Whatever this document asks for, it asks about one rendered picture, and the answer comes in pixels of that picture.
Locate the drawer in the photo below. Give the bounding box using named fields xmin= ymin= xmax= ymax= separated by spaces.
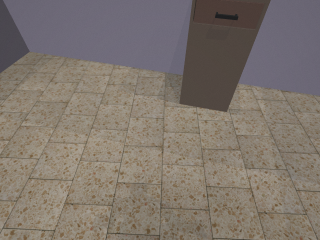
xmin=193 ymin=0 xmax=265 ymax=29

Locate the handle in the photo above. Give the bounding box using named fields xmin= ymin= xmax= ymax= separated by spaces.
xmin=215 ymin=12 xmax=239 ymax=20

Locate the cabinet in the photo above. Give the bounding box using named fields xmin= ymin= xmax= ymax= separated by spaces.
xmin=179 ymin=0 xmax=271 ymax=112

